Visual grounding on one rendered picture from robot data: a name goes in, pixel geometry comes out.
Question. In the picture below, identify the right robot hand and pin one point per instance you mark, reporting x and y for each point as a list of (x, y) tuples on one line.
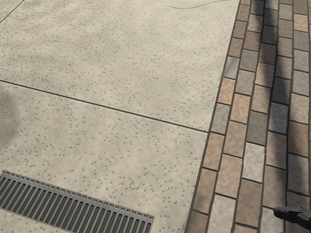
[(301, 216)]

